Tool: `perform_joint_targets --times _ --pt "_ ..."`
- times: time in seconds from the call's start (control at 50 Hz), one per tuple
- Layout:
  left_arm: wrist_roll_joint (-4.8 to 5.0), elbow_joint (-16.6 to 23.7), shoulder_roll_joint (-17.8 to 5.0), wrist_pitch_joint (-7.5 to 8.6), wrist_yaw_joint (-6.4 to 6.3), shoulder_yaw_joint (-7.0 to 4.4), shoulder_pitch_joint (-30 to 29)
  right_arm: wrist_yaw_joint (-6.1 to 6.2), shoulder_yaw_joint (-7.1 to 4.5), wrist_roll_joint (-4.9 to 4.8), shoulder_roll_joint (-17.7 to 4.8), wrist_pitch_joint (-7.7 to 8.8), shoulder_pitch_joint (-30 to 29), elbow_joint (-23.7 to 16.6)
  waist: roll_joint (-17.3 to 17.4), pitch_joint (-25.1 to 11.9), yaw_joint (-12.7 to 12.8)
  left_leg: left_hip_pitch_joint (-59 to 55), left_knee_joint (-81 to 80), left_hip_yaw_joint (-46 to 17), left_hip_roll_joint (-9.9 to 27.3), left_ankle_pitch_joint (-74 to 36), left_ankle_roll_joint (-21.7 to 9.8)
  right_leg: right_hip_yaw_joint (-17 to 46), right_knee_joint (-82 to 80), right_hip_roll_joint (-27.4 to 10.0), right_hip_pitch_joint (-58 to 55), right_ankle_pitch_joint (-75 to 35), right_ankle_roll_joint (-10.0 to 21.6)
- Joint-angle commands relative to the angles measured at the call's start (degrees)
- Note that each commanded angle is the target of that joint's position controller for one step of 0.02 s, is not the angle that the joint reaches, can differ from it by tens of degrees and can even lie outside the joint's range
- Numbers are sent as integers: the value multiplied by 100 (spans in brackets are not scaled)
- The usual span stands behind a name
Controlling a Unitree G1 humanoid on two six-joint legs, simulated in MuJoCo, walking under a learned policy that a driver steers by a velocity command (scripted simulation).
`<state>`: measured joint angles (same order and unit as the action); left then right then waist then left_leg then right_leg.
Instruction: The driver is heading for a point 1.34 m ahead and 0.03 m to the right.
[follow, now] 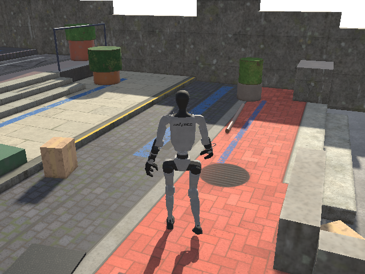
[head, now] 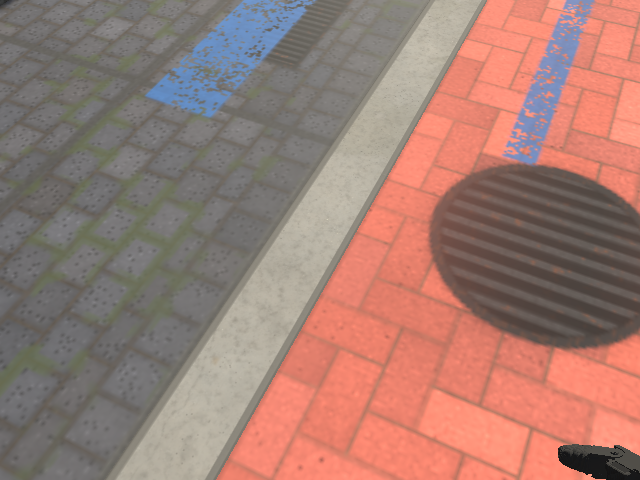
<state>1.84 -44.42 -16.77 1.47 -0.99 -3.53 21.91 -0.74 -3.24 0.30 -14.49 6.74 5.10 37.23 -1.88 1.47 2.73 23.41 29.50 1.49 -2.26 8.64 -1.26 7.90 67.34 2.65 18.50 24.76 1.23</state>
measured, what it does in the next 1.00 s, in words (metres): walks ahead: right foot, then left foot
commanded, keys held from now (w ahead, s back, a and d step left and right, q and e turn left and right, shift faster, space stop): w+e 0.20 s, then w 0.42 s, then w+q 0.38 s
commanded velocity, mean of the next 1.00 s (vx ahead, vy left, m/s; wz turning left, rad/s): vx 0.50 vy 0.00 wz -0.14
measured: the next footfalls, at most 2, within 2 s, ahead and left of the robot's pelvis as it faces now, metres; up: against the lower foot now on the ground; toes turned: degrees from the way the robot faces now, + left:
right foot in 0.40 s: +0.36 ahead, -0.19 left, +0.00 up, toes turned -14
left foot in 0.94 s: +0.71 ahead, -0.02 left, +0.00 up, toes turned -5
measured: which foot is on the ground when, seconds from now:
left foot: down 0.00-0.42, up 0.44-0.92, down 0.94-1.00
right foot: up 0.00-0.38, down 0.40-0.94, up 0.96-1.00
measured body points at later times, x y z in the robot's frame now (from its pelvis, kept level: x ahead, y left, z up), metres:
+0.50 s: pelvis +0.27 -0.08 +0.00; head +0.31 -0.10 +0.45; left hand +0.51 +0.13 -0.08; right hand +0.25 -0.37 -0.13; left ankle +0.16 +0.10 -0.63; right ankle +0.32 -0.18 -0.73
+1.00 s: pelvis +0.57 -0.08 -0.01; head +0.61 -0.08 +0.44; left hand +0.66 +0.19 -0.13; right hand +0.72 -0.36 -0.10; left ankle +0.67 -0.02 -0.73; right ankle +0.36 -0.19 -0.65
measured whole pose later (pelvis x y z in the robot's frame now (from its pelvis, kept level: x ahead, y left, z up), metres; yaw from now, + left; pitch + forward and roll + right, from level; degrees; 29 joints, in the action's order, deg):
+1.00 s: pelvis +0.57 -0.08 -0.01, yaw -4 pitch +3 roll -1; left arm 0.2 -45.3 -17.0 3.7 -0.6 -3.3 17.2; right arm -3.0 -3.1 -1.2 -16.9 3.9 7.4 41.3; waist 0.0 2.3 1.1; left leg 29.6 36.3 1.4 -3.1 9.5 -5.4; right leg -0.7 58.1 -0.2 9.9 28.2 -0.9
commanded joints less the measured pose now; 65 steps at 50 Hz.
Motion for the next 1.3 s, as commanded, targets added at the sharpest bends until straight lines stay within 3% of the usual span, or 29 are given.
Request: perform_joint_targets --times 0.02,0.06,0.1,0.22,0.32,0.36,0.4,0.42,0.44,0.46,0.48,0.5,0.54,0.6,0.66,0.74,0.82,0.88,0.92,0.94,0.96,0.98,1.0,1.02,1.04,1.08,1.12,1.22,1.3 --pt "-63 726 -677 97 36 -190 -460 58 -169 64 -523 -32 709 -13 602 -322 -416 -1984 -1590 -2038 1791 281 -952 11 487 -822 2134 -590 -71" --pt "-4 737 -407 6 72 -147 -330 41 -186 24 -512 22 615 92 782 -188 -267 -1505 -1907 -1459 1660 3 -990 -122 240 -936 1890 -659 -75" --pt "-41 861 -285 -57 72 -109 -536 32 -240 -16 -666 76 607 229 665 -19 -228 -1341 -2125 -1072 1745 -359 -1086 -150 -132 -1025 2074 -845 -128" --pt "-73 1065 -177 51 237 -12 -1421 68 -310 -41 -996 -1 775 507 423 118 -508 -1607 -2152 157 1551 -1079 -898 -470 -2014 -949 1938 -2534 -115" --pt "-62 1404 -223 108 360 12 -2152 24 -363 -208 -1287 -152 1301 827 437 354 -674 -2320 -1959 293 1853 -1307 -813 -783 -3099 -680 1737 -1993 176" --pt "-113 1419 -422 109 368 -87 -1891 40 -383 -256 -1440 -234 1289 899 604 100 -387 -2603 -1280 431 1897 -2946 -697 -1045 -3379 -379 1104 -1462 382" --pt "-117 967 -958 78 288 -391 -265 93 -261 -198 -1244 -278 1320 915 519 -886 464 -1719 846 896 1484 -3655 -336 -1106 -3656 -66 -1512 -1964 685" --pt "-167 883 -1677 51 186 -552 474 64 -47 6 -715 -198 1649 643 -659 -1767 472 481 3168 988 917 -993 56 1276 -3568 -1618 -3826 -1934 1433" --pt "-83 905 -1599 80 199 -474 514 12 44 -34 -572 -64 1780 710 -1111 -2665 330 1503 4549 -55 181 2478 201 3662 -4637 -2519 -4355 -1355 2115" --pt "-135 907 -1167 128 246 -327 322 -39 -113 -281 -1094 10 1244 619 -537 -2099 487 2075 4898 -554 489 2260 111 3033 -4815 -2369 -3946 -1208 1834" --pt "-139 882 -977 161 246 -267 18 -39 -81 -347 -1033 43 826 472 -481 -1322 374 2251 4709 -434 721 1840 24 2141 -4831 -2112 -3138 -1521 1617" --pt "-133 864 -779 185 251 -198 -353 1 -68 -231 -962 35 708 476 -173 -841 140 2076 4263 -393 949 1401 20 1511 -4936 -1867 -2307 -1970 1452" --pt "-210 915 -526 243 252 -117 -776 4 -95 -126 -904 -89 932 577 -325 -545 -244 1362 3785 -461 1152 878 68 913 -5334 -1570 -1275 -2396 1347" --pt "-188 792 -623 369 224 -152 -807 17 -53 -75 -684 -238 961 622 -151 -340 -403 1318 3273 -413 1145 389 241 459 -5770 -1524 -860 -2816 1460" --pt "-202 609 -678 388 151 -168 -676 3 4 -61 -560 -256 484 515 -96 -89 -279 1580 2209 -410 1118 -604 332 -127 -5930 -1395 -960 -2891 1305" --pt "-204 374 -819 399 109 -204 -411 -116 76 -148 -457 -215 -169 365 -113 163 31 1303 962 -240 849 -1608 205 -709 -6085 -1380 -1095 -2542 1042" --pt "-143 112 -878 330 84 -257 -200 -240 61 -166 -535 -217 -568 110 -55 350 147 1642 457 -326 716 -1258 -62 -925 -5845 -1726 -1994 -2681 890" --pt "-120 85 -1005 215 16 -307 -342 -319 -3 -117 -665 -222 -362 26 -211 121 -58 1235 371 11 423 -420 -337 -1161 -5108 -1799 -2455 -4495 673" --pt "-142 155 -1051 98 -68 -301 -484 -278 -237 -107 -1044 -260 830 281 -211 -660 -706 -446 227 393 -109 -271 -607 -1558 -3335 -1473 -2224 -6144 372" --pt "-230 277 -890 100 -133 -214 -337 -199 -410 -129 -1494 -294 1739 434 312 -1281 -1038 -2165 260 -637 434 -544 -930 -1640 -1645 -1223 -1000 -4902 130" --pt "-359 516 -115 250 -21 44 360 -182 -509 -180 -2033 -279 1881 423 1855 -1905 -481 -4230 -313 -3907 1875 594 -2116 -1268 509 20 1611 8 -314" --pt "-188 464 -525 462 73 2 -90 -182 -373 -204 -1521 -259 2032 348 1317 -2421 -886 -4707 -1113 -4991 2043 1383 -2167 -148 1173 59 2350 762 -232" --pt "21 646 -790 594 139 -61 -624 -150 -313 -150 -1298 -241 1811 332 1045 -1617 -961 -4202 -1211 -4185 1924 1175 -1877 -94 1184 -243 2802 320 -108" --pt "-15 737 -744 672 120 -25 -929 -121 -290 -142 -1210 -234 1494 252 466 -1145 -821 -3418 -1206 -3558 1705 686 -1700 -162 789 -498 2708 -139 -39" --pt "-165 766 -747 692 78 -49 -1104 -104 -242 -120 -1060 -245 1158 175 194 -736 -618 -2590 -1268 -3053 1523 -22 -1606 -214 260 -669 2440 -398 -59" --pt "-254 803 -744 585 62 -98 -961 -66 -185 -33 -914 -253 878 19 416 -575 -295 -1757 -1494 -2625 1284 -860 -1615 -196 -219 -803 1820 -600 -146" --pt "-283 794 -593 468 51 -69 -871 -16 -203 -74 -966 -245 879 17 432 -441 -195 -1294 -1615 -2260 1181 -1315 -1650 -326 -710 -813 1700 -687 -304" --pt "-279 1021 -272 445 67 61 -1833 136 -272 -158 -1169 -315 1182 148 551 -188 -515 -698 -1579 -1592 650 -1087 -1233 -502 -2783 -473 1266 -2545 -547" --pt "-161 1165 -392 528 159 26 -2399 173 -279 -202 -1168 -410 1565 284 669 -177 -734 -1015 -1247 -2045 771 -514 -1088 -408 -3671 -218 922 -2885 -506"
Velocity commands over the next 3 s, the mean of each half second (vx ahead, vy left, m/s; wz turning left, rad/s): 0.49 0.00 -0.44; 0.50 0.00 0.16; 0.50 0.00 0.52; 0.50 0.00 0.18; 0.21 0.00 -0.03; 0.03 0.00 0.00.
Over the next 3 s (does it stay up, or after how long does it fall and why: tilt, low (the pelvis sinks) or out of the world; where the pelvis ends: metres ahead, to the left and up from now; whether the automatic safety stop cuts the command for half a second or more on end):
stays up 1.31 0.06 0.01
